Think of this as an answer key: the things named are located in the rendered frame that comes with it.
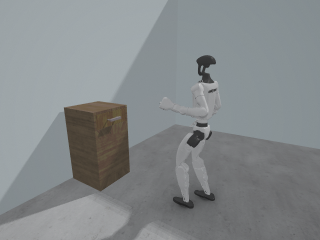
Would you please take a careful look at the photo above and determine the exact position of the right robot upper arm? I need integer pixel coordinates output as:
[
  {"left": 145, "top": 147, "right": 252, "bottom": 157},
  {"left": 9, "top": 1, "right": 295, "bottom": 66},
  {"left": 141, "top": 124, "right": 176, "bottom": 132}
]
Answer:
[{"left": 213, "top": 81, "right": 221, "bottom": 111}]

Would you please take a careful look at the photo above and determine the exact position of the right robot thigh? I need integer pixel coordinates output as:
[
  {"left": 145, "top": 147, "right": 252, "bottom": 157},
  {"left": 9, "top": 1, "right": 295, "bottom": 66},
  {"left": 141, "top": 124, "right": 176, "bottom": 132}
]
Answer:
[{"left": 191, "top": 131, "right": 212, "bottom": 169}]

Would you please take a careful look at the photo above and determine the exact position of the handle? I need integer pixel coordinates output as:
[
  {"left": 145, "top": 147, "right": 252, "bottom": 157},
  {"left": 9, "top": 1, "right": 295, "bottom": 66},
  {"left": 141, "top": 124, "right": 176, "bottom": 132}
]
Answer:
[{"left": 107, "top": 116, "right": 122, "bottom": 122}]

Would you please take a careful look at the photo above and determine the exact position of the left robot upper arm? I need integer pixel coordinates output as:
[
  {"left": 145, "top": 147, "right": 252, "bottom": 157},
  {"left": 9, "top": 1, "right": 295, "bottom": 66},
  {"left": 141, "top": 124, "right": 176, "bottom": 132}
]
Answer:
[{"left": 191, "top": 82, "right": 209, "bottom": 118}]

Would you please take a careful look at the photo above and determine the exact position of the robot right forearm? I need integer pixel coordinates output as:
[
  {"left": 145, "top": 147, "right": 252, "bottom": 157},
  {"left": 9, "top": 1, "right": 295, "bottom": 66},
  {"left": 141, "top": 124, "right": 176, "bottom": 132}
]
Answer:
[{"left": 206, "top": 109, "right": 219, "bottom": 120}]

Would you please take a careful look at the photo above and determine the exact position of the right robot hand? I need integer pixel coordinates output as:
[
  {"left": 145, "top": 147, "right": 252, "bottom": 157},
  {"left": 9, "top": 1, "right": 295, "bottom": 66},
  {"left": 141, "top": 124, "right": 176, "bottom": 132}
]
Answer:
[{"left": 189, "top": 120, "right": 197, "bottom": 128}]

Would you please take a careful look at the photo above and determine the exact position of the cabinet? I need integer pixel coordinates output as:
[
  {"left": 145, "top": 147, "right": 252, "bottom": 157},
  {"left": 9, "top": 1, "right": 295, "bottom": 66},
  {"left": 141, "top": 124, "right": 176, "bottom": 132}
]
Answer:
[{"left": 64, "top": 101, "right": 130, "bottom": 192}]

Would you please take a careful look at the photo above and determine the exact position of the robot left forearm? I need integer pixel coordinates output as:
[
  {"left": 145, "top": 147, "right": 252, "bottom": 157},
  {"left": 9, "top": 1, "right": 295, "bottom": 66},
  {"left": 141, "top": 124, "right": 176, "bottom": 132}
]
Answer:
[{"left": 171, "top": 103, "right": 207, "bottom": 118}]

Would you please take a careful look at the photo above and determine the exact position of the left robot hand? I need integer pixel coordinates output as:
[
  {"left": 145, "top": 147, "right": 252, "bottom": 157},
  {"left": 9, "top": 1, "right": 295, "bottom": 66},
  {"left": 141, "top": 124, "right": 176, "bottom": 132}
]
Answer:
[{"left": 159, "top": 97, "right": 173, "bottom": 111}]

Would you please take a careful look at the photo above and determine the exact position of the drawer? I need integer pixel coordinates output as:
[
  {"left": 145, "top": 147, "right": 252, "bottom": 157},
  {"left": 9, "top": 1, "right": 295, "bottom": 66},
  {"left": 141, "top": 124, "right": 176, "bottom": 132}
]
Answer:
[{"left": 95, "top": 108, "right": 126, "bottom": 130}]

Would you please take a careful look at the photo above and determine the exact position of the robot thigh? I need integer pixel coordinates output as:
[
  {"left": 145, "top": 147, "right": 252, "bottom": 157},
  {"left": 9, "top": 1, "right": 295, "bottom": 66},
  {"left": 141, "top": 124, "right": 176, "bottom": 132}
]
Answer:
[
  {"left": 176, "top": 131, "right": 202, "bottom": 174},
  {"left": 191, "top": 131, "right": 212, "bottom": 169}
]

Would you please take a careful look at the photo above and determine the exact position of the left robot thigh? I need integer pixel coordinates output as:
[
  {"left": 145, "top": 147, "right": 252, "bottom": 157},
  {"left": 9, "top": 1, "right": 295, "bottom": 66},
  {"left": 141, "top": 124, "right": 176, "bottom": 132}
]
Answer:
[{"left": 176, "top": 131, "right": 202, "bottom": 174}]

